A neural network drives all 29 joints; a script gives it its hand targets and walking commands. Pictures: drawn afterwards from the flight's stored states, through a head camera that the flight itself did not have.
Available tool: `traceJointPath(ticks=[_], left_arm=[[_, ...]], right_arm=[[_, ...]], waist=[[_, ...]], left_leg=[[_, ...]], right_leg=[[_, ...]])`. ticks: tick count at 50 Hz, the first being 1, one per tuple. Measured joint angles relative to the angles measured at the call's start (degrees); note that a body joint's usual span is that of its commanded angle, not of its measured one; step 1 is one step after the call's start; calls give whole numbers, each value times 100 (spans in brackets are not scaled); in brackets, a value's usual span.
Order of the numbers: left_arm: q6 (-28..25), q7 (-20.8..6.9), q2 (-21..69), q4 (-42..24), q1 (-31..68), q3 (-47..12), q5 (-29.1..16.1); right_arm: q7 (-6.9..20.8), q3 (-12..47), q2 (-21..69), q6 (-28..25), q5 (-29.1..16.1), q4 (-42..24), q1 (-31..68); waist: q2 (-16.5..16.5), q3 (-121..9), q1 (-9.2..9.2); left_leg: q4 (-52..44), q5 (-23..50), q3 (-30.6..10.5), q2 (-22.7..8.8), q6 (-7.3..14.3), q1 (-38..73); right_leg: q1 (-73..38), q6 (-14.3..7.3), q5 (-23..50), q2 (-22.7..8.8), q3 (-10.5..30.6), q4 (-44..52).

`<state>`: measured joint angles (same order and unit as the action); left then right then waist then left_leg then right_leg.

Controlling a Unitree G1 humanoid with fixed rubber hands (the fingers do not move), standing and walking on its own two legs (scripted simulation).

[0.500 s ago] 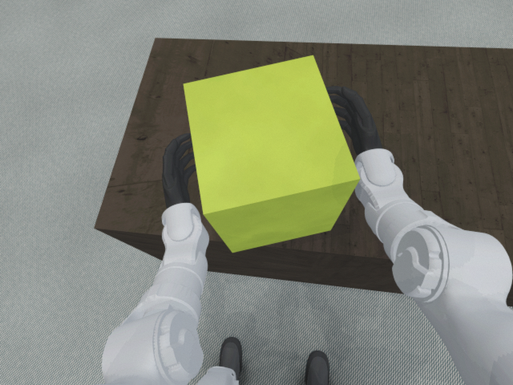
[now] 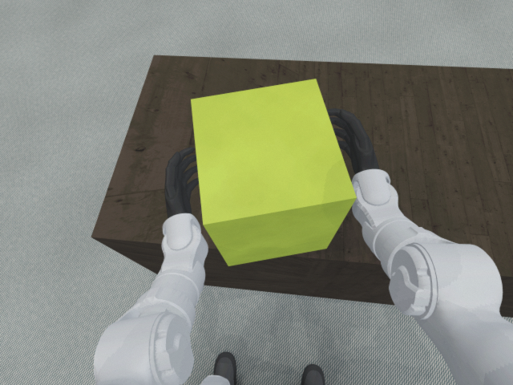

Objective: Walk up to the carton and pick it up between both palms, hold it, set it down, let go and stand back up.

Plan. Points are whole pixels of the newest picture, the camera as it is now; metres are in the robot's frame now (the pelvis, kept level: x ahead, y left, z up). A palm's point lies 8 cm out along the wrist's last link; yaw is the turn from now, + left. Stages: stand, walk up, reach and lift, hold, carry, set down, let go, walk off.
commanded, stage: reach and lift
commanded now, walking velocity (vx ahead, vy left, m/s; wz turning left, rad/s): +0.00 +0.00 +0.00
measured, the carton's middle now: (267, 183) +0.45 +0.05 -0.06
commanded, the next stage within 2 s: none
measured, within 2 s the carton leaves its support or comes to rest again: leaves its support in 0.28 s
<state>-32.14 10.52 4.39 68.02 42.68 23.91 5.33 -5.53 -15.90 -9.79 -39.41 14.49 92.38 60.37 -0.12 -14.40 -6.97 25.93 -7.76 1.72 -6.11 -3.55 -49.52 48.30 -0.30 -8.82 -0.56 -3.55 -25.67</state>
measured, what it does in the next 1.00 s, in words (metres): stands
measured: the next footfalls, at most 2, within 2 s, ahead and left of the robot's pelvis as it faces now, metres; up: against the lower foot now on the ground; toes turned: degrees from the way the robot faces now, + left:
none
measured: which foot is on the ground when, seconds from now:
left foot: down 0.00-1.00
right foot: down 0.00-1.00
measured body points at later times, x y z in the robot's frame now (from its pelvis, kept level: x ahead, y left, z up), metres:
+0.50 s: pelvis -0.03 -0.01 +0.01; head +0.01 -0.03 +0.45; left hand +0.35 +0.18 +0.04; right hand +0.42 -0.11 +0.08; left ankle +0.01 +0.16 -0.72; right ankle +0.00 -0.12 -0.72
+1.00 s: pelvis -0.02 +0.02 +0.03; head -0.03 +0.05 +0.48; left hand +0.37 +0.21 +0.12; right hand +0.40 -0.09 +0.14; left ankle +0.01 +0.16 -0.72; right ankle +0.00 -0.12 -0.72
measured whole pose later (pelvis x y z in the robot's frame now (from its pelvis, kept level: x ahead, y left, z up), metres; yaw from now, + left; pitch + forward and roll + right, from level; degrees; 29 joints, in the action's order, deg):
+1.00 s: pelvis -0.02 +0.02 +0.03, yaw +2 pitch +2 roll -1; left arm 8.9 6.5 -0.9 46.3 40.3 15.8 10.1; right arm -8.6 -13.3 -0.3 -3.6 0.1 60.8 46.3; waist -3.7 -3.6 -0.8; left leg 18.4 -6.2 0.6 -3.8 -2.4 -14.5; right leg 11.0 1.2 -6.2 -2.1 -4.8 -15.1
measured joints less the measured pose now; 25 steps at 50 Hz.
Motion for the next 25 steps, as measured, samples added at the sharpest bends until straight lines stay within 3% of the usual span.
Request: traceJointPath(ticks=[9, 14, 20, 25], left_arm=[[384, 176, -96, -100, -432, -628, -347], [678, 280, -139, -79, -714, -1016, -608], [932, 277, -254, 137, -653, -1072, -698], [1333, 131, -429, 260, -190, -943, -680]], right_arm=[[-68, 571, 233, 396, -572, -423, -623], [-66, 931, 317, 892, -791, -746, -961], [-80, 1133, 413, 1603, -941, -1151, -1015], [-154, 907, 453, 2105, -913, -1307, -720]], waist=[[34, -61, 119], [156, -190, 158], [277, -186, 233], [254, -66, 294]], left_leg=[[120, -71, -18, -29, -7, 299], [168, -77, -72, -46, -27, 490], [209, -52, -122, -22, -33, 834], [92, 37, -147, 62, 51, 1228]], right_leg=[[-392, 13, 29, 29, -10, 74], [-611, -4, 16, 47, -57, 45], [-889, -26, -82, 19, -101, -187], [-1190, -38, -134, -60, -129, -313]])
